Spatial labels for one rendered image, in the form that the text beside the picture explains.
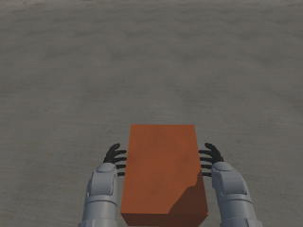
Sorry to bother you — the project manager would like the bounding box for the robot right forearm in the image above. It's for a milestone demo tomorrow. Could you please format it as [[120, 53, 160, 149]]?
[[211, 162, 263, 227]]

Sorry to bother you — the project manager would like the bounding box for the carton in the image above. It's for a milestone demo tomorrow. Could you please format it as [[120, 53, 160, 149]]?
[[120, 124, 209, 227]]

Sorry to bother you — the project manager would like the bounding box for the robot left forearm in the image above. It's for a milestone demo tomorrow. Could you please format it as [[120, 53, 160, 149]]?
[[78, 163, 118, 227]]

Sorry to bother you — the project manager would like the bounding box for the robot left hand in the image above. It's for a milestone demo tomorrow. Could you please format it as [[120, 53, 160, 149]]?
[[103, 143, 127, 177]]

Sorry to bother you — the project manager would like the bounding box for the robot right hand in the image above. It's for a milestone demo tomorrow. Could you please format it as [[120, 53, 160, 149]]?
[[198, 143, 224, 177]]

